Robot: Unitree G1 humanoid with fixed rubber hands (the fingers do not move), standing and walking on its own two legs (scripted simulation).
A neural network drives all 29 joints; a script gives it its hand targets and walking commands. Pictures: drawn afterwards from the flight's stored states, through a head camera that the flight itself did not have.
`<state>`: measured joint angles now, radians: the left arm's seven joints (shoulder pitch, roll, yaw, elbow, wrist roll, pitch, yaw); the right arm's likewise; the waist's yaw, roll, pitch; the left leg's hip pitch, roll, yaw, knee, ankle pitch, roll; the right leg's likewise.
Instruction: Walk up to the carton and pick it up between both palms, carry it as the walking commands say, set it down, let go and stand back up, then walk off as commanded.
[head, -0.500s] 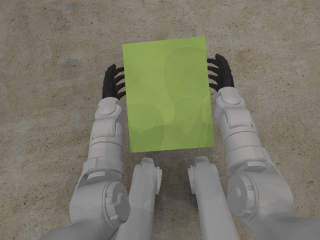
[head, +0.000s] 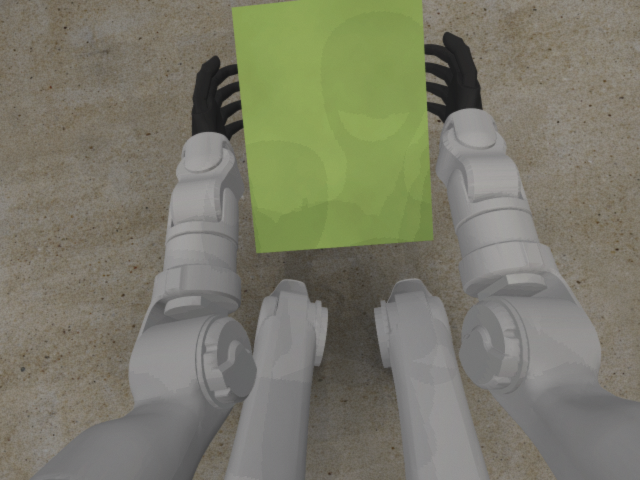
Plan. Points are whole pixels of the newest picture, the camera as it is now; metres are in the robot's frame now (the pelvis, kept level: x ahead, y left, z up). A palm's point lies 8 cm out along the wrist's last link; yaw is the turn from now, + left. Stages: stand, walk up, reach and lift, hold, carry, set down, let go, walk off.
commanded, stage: set down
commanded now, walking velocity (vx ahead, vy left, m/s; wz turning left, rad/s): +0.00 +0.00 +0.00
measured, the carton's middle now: (335, 142) +0.49 +0.01 -0.19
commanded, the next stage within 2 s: none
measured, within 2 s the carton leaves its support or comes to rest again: rests again in 1.70 s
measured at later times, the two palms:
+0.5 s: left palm (234, 138) +0.50 +0.15 -0.20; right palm (438, 122) +0.52 -0.12 -0.20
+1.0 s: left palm (243, 137) +0.52 +0.15 -0.24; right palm (432, 122) +0.53 -0.12 -0.24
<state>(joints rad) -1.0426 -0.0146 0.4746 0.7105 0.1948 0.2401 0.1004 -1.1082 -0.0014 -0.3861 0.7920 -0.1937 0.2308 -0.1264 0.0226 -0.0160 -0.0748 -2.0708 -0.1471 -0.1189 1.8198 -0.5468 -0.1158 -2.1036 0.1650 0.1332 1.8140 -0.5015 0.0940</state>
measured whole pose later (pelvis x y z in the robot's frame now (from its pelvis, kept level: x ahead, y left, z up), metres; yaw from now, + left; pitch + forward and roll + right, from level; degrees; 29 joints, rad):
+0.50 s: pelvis +0.00 +0.00 -0.06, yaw +0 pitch +46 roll +1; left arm -1.19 0.06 0.42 0.78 0.14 0.22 0.13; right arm -1.25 -0.08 -0.34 0.85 -0.14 0.21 -0.14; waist 0.02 -0.01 0.06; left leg -2.24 -0.17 -0.11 2.00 -0.56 -0.13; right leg -2.27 0.18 0.13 1.99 -0.52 0.12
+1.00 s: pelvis +0.00 +0.01 -0.08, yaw +1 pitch +43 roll +0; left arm -1.26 0.09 0.35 0.88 0.07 0.18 0.17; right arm -1.30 -0.14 -0.30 0.93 -0.07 0.17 -0.15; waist 0.01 0.00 0.16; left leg -2.25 -0.16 -0.09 2.12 -0.61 -0.11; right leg -2.27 0.14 0.10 2.12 -0.59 0.11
